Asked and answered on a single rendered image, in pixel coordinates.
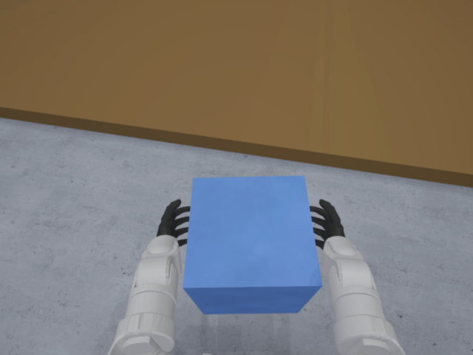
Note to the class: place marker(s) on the robot right hand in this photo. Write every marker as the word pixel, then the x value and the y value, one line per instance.
pixel 332 223

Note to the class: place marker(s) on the carton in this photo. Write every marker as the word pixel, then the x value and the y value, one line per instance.
pixel 251 247

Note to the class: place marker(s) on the left robot forearm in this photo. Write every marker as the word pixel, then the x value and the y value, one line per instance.
pixel 149 321

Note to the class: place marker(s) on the robot left hand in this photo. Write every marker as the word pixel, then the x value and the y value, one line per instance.
pixel 169 223

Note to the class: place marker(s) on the right robot forearm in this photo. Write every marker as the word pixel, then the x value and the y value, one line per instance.
pixel 360 322

